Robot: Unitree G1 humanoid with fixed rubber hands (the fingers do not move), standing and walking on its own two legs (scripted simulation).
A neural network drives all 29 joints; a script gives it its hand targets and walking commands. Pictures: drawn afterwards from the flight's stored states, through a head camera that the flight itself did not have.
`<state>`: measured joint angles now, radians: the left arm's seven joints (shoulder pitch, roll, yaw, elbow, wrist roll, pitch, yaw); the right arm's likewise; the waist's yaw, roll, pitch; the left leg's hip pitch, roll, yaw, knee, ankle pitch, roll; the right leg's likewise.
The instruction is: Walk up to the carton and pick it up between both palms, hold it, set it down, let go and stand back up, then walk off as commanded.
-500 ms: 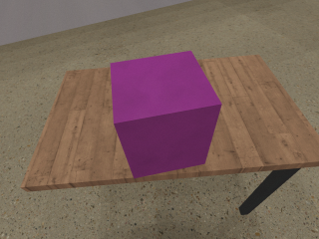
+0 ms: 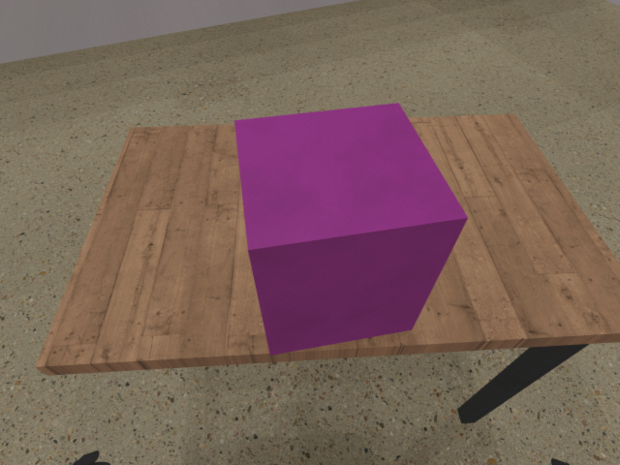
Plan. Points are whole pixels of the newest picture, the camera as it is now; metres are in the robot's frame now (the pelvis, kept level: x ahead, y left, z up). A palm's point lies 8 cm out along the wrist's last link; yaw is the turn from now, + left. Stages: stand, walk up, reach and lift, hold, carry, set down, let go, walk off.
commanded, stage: walk up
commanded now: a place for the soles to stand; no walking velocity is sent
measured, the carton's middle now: (331, 235) +0.40 -0.02 +0.08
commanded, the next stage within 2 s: stand in 1.04 s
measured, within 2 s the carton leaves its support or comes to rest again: neither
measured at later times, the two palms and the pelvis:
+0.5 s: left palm out of the picture +0.08 +0.32 -0.09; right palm out of the picture +0.06 -0.32 -0.08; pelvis -0.02 +0.00 +0.00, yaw +0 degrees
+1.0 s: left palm out of the picture +0.09 +0.32 -0.09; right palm out of the picture +0.06 -0.32 -0.07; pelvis -0.02 +0.00 +0.00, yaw +0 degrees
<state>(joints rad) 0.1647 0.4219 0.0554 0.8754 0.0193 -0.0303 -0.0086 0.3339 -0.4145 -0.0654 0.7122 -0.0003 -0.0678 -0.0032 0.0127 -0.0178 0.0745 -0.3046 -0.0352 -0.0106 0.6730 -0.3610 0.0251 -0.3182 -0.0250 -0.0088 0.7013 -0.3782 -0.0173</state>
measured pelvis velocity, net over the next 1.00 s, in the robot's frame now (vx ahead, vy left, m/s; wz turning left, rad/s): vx -0.02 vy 0.00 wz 0.00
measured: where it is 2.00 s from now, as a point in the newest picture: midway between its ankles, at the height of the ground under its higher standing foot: outside the picture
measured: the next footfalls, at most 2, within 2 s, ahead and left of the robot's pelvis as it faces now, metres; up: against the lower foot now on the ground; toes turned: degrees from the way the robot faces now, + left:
none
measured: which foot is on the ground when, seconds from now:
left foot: down 0.00-1.00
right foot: down 0.00-1.00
